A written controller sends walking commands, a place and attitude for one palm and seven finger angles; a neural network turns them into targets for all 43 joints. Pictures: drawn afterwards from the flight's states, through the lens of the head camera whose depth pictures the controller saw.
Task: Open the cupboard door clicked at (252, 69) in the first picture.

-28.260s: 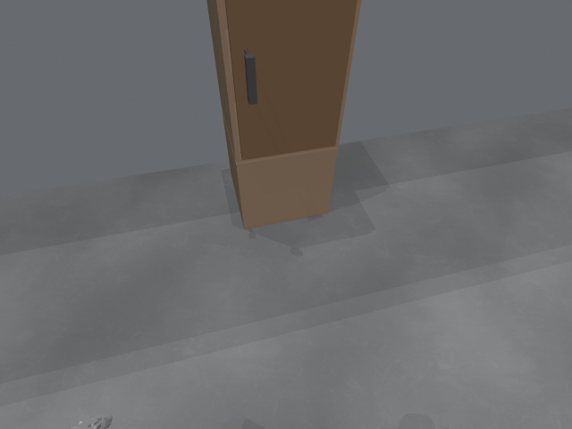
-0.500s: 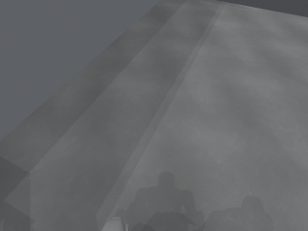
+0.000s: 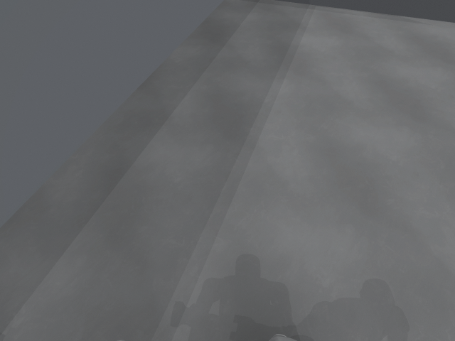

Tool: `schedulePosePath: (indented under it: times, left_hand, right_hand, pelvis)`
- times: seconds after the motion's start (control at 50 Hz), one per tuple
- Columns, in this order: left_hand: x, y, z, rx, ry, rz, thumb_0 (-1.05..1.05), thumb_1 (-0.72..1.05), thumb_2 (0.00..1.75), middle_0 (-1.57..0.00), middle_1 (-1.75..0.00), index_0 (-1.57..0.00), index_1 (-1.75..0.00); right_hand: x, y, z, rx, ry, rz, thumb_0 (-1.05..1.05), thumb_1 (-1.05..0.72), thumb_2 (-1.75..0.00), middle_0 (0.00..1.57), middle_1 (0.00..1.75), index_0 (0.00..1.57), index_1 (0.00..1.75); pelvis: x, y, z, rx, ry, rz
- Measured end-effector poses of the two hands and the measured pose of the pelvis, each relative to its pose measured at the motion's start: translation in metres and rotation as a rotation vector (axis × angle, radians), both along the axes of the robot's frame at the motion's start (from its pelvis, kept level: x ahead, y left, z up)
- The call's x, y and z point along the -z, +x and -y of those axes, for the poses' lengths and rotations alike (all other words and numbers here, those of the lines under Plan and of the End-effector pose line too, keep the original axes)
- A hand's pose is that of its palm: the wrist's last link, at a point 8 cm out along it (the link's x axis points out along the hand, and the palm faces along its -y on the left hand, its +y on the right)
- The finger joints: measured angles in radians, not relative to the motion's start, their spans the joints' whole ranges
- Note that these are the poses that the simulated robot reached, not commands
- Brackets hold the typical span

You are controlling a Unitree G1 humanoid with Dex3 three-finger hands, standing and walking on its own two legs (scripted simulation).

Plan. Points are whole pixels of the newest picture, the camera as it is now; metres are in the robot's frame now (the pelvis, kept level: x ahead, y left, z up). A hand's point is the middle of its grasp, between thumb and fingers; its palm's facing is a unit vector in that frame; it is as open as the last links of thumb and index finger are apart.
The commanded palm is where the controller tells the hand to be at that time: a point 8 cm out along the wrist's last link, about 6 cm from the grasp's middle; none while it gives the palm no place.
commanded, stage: walk to a spot facing it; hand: left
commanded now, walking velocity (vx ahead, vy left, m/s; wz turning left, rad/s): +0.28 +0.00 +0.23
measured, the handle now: out of the picture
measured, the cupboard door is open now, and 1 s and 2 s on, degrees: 47 47 47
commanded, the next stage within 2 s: turn to face it in 0.06 s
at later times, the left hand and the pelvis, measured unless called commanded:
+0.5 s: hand (146, 317) +0.19 +0.19 -0.18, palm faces +0.24 -0.95 -0.18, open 7.3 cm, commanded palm none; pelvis +0.19 +0.00 +0.00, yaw +12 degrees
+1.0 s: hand (160, 313) +0.20 +0.16 -0.16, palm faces +0.52 -0.82 -0.23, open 7.4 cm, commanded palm none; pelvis +0.25 -0.05 +0.01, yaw +32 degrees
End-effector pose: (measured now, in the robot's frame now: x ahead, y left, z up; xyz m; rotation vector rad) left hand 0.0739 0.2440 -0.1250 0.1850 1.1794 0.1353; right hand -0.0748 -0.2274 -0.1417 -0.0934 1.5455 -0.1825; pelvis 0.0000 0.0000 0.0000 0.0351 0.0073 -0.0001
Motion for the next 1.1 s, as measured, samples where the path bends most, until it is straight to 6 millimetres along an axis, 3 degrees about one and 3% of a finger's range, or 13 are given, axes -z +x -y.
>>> schedulePosePath:
  times: [0.04,0.08,0.16,0.24,0.36,0.42,0.6,0.7,0.78,0.86,0.96,1.02,1.1]
  left_hand:
    - [0.001,0.023,0.008,-0.014,0.007,0.03,0.0,0.91,0.9,-0.2,-0.3,-0.19,-0.3]
    - [-0.002,0.035,0.016,-0.027,0.005,0.023,0.0,0.91,0.9,-0.2,-0.3,-0.19,-0.3]
    - [-0.007,0.046,0.026,-0.064,0.0,-0.03,-0.01,0.94,0.9,-0.2,-0.3,-0.2,-0.3]
    - [-0.005,0.051,0.029,-0.098,-0.024,-0.091,-0.01,0.95,0.9,-0.2,-0.3,-0.2,-0.3]
    - [0.021,0.059,0.028,-0.197,-0.081,-0.167,0.0,0.93,0.9,-0.2,-0.3,-0.2,-0.3]
    - [0.033,0.07,0.02,-0.23,-0.08,-0.194,0.0,0.92,0.9,-0.2,-0.3,-0.2,-0.3]
    - [0.0,0.145,0.003,-0.3,-0.004,-0.021,0.0,0.92,0.9,-0.2,-0.3,-0.19,-0.3]
    - [-0.013,0.167,0.01,-0.331,0.066,0.069,0.0,0.91,0.9,-0.2,-0.3,-0.2,-0.3]
    - [-0.02,0.158,0.023,-0.383,0.09,0.065,0.0,0.91,0.9,-0.2,-0.3,-0.2,-0.3]
    - [-0.021,0.141,0.038,-0.441,0.068,0.017,0.0,0.91,0.9,-0.2,-0.3,-0.2,-0.3]
    - [-0.007,0.11,0.049,-0.528,0.018,-0.042,0.0,0.91,0.9,-0.2,-0.3,-0.2,-0.3]
    - [0.011,0.087,0.049,-0.591,-0.009,-0.079,0.0,0.91,0.9,-0.2,-0.3,-0.2,-0.3]
    - [0.014,0.07,0.048,-0.655,0.0,-0.133,0.0,0.91,0.9,-0.2,-0.3,-0.2,-0.3]
  right_hand:
    - [0.003,0.014,0.009,0.001,0.004,-0.039,0.0,-0.92,-0.9,0.2,0.3,0.2,0.3]
    - [0.0,0.042,0.017,-0.003,-0.005,-0.027,0.0,-0.91,-0.9,0.2,0.3,0.19,0.3]
    - [-0.015,0.12,0.023,-0.026,-0.021,0.086,0.0,-0.91,-0.9,0.2,0.3,0.19,0.3]
    - [-0.024,0.202,0.017,-0.079,-0.013,0.196,0.0,-0.91,-0.9,0.2,0.3,0.19,0.3]
    - [-0.021,0.309,0.006,-0.211,-0.047,0.295,0.0,-0.93,-0.9,0.2,0.3,0.19,0.3]
    - [-0.017,0.347,0.001,-0.255,-0.065,0.335,0.0,-0.93,-0.9,0.2,0.3,0.19,0.3]
    - [-0.022,0.404,0.003,-0.364,-0.033,0.315,0.0,-0.91,-0.9,0.2,0.3,0.2,0.3]
    - [-0.012,0.437,0.022,-0.394,0.002,0.318,0.0,-0.9,-0.89,0.21,0.3,0.2,0.3]
    - [-0.013,0.47,0.034,-0.444,0.004,0.319,0.0,-0.9,-0.9,0.21,0.3,0.2,0.3]
    - [-0.027,0.501,0.032,-0.502,0.001,0.333,0.0,-0.91,-0.9,0.2,0.3,0.19,0.3]
    - [-0.035,0.536,0.008,-0.617,-0.002,0.359,0.0,-0.91,-0.9,0.2,0.3,0.19,0.3]
    - [-0.031,0.555,-0.011,-0.69,-0.008,0.401,0.0,-0.91,-0.9,0.2,0.3,0.19,0.3]
    - [-0.033,0.56,-0.024,-0.752,-0.006,0.403,0.0,-0.91,-0.9,0.2,0.3,0.19,0.3]
  pelvis:
    - [0.003,0.017,0.007,-0.008,-0.013,0.011]
    - [-0.003,0.034,0.012,-0.019,-0.025,0.013]
    - [-0.017,0.07,0.019,-0.042,-0.033,-0.002]
    - [-0.022,0.105,0.019,-0.072,-0.036,-0.01]
    - [-0.006,0.156,0.003,-0.129,-0.056,0.014]
    - [0.003,0.172,-0.002,-0.16,-0.051,0.009]
    - [-0.011,0.2,0.015,-0.262,-0.063,-0.017]
    - [-0.005,0.22,0.041,-0.333,-0.045,-0.019]
    - [-0.007,0.232,0.051,-0.394,-0.026,0.0]
    - [-0.015,0.243,0.055,-0.452,-0.004,0.0]
    - [-0.014,0.25,0.051,-0.525,-0.003,-0.006]
    - [-0.001,0.251,0.044,-0.572,-0.024,-0.009]
    - [-0.003,0.254,0.048,-0.616,-0.03,-0.009]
